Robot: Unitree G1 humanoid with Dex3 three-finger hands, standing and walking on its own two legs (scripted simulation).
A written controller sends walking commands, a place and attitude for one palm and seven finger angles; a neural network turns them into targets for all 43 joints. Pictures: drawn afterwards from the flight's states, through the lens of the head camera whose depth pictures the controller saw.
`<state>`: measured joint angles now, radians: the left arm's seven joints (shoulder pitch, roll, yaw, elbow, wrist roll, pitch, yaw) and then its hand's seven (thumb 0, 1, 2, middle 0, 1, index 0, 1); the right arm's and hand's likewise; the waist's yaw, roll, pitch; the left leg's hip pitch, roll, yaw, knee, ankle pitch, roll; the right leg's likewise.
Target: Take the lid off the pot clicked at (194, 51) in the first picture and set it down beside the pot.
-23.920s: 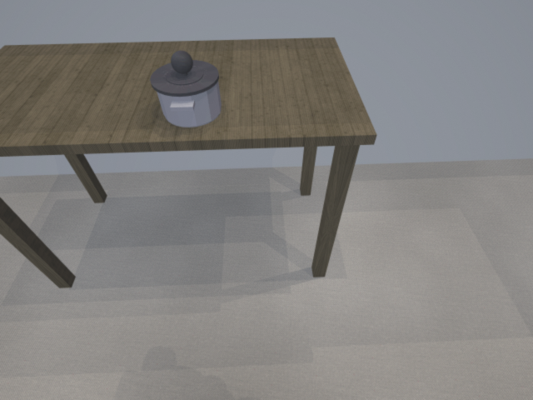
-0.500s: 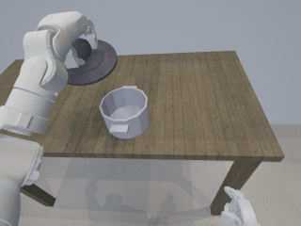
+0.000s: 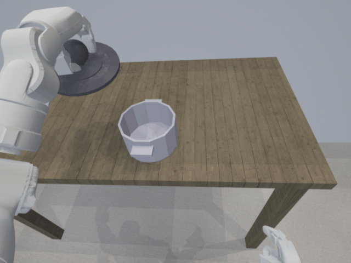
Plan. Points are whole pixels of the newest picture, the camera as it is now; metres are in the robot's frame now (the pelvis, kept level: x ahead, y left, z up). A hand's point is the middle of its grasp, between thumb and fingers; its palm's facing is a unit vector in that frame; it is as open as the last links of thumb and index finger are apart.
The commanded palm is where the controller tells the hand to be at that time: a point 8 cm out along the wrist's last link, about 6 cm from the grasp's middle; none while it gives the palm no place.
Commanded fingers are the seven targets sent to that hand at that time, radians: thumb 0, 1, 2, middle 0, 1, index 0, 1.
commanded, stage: move the lid sideways beside the pot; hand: left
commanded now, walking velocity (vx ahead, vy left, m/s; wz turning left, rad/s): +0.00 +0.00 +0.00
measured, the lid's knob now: (75, 52) +0.46 +0.22 +0.27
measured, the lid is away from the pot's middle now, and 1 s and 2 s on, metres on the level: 0.12 0.23 0.23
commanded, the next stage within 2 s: lower the lid onto the table in 1.12 s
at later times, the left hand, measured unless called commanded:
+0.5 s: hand (36, 62) +0.42 +0.27 +0.28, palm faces -0.11 -0.01 -0.99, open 8.0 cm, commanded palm +0.39 +0.28 +0.35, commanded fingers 0.00 0.52 1.16 -0.96 -0.94 -0.91 -0.90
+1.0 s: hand (13, 61) +0.42 +0.32 +0.28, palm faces -0.13 -0.01 -0.99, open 8.0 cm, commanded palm +0.39 +0.33 +0.35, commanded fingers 0.00 0.52 1.16 -0.96 -0.94 -0.91 -0.90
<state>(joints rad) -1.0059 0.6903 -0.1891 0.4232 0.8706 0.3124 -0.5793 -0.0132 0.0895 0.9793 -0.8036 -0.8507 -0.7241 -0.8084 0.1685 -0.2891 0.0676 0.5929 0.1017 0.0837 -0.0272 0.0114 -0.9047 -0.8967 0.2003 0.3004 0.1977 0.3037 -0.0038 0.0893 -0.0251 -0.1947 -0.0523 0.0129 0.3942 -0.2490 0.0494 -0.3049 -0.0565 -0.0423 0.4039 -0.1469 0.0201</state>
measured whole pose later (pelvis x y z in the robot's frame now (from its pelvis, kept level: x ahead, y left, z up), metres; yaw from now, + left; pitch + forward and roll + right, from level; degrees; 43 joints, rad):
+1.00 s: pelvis +0.00 +0.00 +0.00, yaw +1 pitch +4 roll -1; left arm -1.01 0.89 -0.04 0.63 0.92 0.16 -0.59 -0.02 0.09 0.98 -0.81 -0.85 -0.72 -0.81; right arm 0.20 -0.31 0.06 0.61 0.11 0.14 -0.06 0.01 -0.90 -0.90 0.20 0.30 0.20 0.30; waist -0.03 0.08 0.00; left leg -0.22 -0.04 0.00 0.42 -0.26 0.05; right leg -0.30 -0.04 -0.06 0.37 -0.13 0.02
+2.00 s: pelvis +0.01 +0.00 +0.00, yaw +1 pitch +4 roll -1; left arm -0.90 0.83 -0.06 0.61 0.90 0.17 -0.56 -0.02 0.10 0.98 -0.80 -0.85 -0.72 -0.81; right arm 0.21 -0.30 0.06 0.60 0.11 0.12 -0.05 0.01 -0.90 -0.90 0.20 0.30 0.20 0.30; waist -0.03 0.07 0.00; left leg -0.22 -0.04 -0.01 0.41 -0.27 0.05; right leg -0.29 -0.05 -0.07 0.35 -0.14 0.02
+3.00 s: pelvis +0.01 +0.01 +0.00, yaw +1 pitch +5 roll -1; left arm -0.83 0.81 -0.02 0.79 0.89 0.01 -0.50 -0.02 0.10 0.97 -0.80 -0.85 -0.71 -0.81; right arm 0.24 -0.30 0.04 0.63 0.09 0.12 -0.06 0.01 -0.90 -0.90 0.20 0.30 0.20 0.30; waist -0.06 0.05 0.00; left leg -0.23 -0.04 -0.01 0.43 -0.28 0.06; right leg -0.29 -0.04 -0.06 0.35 -0.13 0.03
